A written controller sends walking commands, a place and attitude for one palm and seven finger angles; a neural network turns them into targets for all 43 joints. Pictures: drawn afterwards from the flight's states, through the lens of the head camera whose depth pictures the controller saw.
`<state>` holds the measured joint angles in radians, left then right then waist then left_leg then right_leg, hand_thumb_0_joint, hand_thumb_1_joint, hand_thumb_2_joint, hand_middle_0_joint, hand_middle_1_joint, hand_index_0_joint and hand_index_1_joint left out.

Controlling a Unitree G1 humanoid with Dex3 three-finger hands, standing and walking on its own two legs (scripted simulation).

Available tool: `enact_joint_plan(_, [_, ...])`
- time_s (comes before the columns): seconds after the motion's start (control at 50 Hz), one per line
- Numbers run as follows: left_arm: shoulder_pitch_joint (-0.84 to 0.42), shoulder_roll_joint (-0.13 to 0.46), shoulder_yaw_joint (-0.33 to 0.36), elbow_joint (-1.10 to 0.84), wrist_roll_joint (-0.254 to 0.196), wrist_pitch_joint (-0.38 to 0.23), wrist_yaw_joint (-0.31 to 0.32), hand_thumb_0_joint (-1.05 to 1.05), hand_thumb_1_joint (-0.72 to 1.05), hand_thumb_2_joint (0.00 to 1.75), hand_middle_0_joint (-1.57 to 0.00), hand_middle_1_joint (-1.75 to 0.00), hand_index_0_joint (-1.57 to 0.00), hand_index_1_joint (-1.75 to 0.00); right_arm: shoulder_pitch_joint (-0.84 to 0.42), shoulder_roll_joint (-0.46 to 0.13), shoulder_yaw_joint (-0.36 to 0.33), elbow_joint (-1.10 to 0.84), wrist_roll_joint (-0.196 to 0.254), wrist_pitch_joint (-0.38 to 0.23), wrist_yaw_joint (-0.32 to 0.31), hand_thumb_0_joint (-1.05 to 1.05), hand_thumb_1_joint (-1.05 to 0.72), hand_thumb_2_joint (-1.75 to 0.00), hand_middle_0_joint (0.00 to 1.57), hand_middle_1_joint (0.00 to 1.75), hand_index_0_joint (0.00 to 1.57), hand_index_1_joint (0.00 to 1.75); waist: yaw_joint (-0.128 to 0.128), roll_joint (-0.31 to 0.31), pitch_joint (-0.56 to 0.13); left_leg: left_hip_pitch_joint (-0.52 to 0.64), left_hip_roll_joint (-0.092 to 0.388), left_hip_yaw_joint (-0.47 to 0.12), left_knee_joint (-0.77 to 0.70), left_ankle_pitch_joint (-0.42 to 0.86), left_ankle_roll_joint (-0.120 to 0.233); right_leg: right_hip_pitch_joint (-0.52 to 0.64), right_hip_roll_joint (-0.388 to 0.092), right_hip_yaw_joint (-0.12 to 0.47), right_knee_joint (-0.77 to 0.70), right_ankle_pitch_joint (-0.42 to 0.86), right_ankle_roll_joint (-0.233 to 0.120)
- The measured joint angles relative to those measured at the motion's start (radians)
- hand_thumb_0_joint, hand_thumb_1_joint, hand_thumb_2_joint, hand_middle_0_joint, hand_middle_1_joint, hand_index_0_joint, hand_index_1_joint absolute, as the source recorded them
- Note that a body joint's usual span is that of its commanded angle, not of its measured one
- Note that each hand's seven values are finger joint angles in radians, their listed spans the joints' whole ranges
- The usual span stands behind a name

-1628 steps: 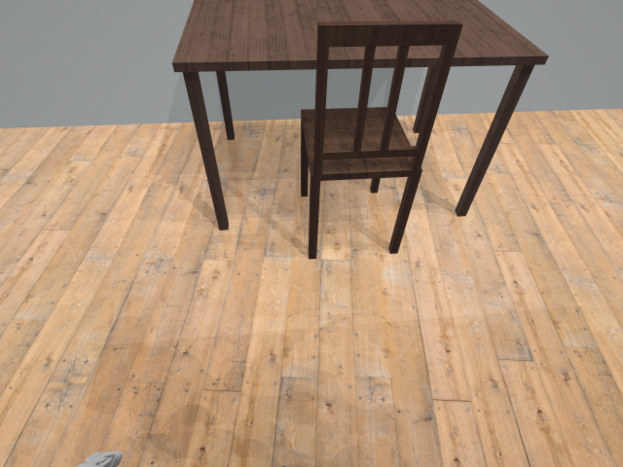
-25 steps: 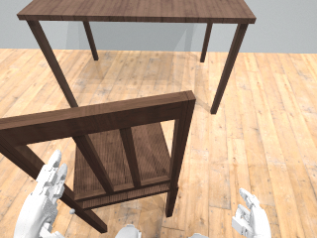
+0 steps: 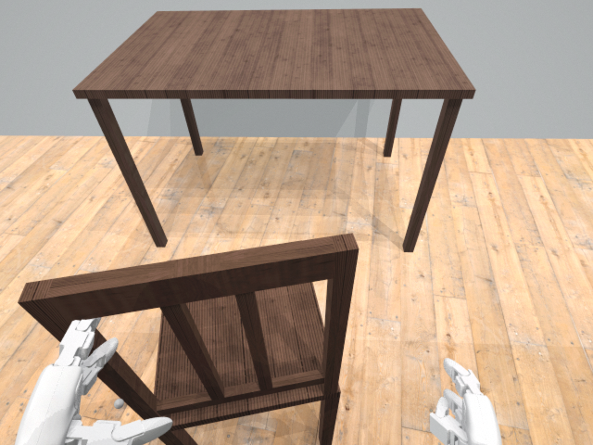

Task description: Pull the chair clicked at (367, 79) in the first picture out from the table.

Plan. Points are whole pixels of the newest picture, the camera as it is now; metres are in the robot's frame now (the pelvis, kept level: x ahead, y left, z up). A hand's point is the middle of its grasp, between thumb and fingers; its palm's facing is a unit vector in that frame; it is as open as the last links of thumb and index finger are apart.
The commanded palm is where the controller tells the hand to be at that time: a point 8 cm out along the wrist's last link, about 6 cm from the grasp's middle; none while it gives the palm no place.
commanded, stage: draw the hand back to the body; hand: left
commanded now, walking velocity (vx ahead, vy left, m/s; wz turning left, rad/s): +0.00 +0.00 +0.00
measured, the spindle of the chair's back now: (198, 355) +0.26 +0.18 -0.05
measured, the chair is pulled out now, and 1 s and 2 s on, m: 0.61 0.61 0.61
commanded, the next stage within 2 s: step back with the hand held close in 0.74 s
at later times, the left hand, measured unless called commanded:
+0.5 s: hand (104, 389) +0.16 +0.23 +0.08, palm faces +0.28 -0.83 -0.48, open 7.7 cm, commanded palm +0.14 +0.28 +0.19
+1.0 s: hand (94, 395) +0.16 +0.24 +0.08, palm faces +0.22 -0.84 -0.50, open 6.9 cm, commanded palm +0.13 +0.28 +0.19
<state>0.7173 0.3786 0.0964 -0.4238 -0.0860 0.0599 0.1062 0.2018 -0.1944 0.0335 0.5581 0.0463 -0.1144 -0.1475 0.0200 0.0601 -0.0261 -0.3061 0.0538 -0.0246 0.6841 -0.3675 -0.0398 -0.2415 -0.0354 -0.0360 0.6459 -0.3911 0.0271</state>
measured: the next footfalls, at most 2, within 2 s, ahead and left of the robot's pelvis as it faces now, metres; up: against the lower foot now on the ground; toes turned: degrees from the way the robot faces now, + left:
right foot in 1.80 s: -0.15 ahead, -0.11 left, +0.00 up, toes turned -1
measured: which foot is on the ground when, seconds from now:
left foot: down 0.00-1.00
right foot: down 0.00-1.00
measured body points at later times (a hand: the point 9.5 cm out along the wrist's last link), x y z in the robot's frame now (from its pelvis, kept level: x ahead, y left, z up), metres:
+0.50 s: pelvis +0.01 -0.02 +0.01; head +0.01 -0.05 +0.46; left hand +0.14 +0.27 +0.11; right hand +0.21 -0.24 -0.07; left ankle +0.00 +0.14 -0.72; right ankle -0.03 -0.14 -0.72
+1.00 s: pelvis -0.01 -0.02 +0.01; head +0.02 -0.05 +0.46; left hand +0.14 +0.28 +0.11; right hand +0.19 -0.24 -0.08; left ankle +0.00 +0.14 -0.72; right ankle -0.03 -0.14 -0.72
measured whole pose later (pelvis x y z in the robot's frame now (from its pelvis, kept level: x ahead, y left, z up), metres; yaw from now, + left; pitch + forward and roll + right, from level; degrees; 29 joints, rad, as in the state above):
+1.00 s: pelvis -0.01 -0.02 +0.01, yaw +1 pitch -4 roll +0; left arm 0.58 0.46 0.19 -0.37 -0.12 0.17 0.09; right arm 0.17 -0.24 0.02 0.61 0.06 -0.17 -0.10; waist 0.07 0.08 0.11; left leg -0.19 0.07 -0.04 0.54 -0.28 -0.07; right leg -0.14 -0.01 -0.06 0.53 -0.33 0.00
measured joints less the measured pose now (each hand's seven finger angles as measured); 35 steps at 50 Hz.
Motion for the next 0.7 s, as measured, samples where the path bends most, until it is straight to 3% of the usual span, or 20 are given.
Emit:
enact_joint_plan(0.2, [-0.049, 0.006, 0.03, 0.031, -0.013, 0.077, 0.024, 0.0, 0.31, 0.61, -0.36, -0.27, -0.17, -0.18, -0.013, -0.017, 0.006, 0.067, -0.012, -0.06, 0.02, 0.02, -0.9, -0.9, 0.2, 0.3, 0.2, 0.3, 0.03, 0.003, 0.043, 0.113, -0.001, 0.001, -0.113, 0.039, -0.011, 0.102, 0.0, -0.006, -0.088, 0.024, -0.009])
enact_joint_plan(0.44, [-0.092, 0.046, 0.054, 0.037, -0.029, 0.164, 0.042, 0.0, 0.73, 0.81, -0.4, -0.36, -0.25, -0.26, -0.024, -0.041, 0.005, 0.105, -0.005, -0.12, 0.036, 0.02, -0.9, -0.9, 0.2, 0.3, 0.2, 0.3, 0.041, 0.006, 0.062, 0.149, 0.005, -0.015, -0.146, 0.051, -0.027, 0.134, 0.006, -0.024, -0.096, 0.017, -0.025])
enact_joint_plan(0.7, [-0.094, 0.037, 0.065, 0.043, -0.022, 0.164, 0.042, 0.01, 0.88, 0.89, -0.39, -0.39, -0.28, -0.31, -0.017, -0.049, -0.003, 0.124, -0.005, -0.15, 0.045, 0.02, -0.9, -0.9, 0.2, 0.3, 0.2, 0.3, 0.038, 0.017, 0.068, 0.139, 0.009, -0.017, -0.138, 0.052, -0.033, 0.119, 0.009, -0.025, -0.077, 0.011, -0.031])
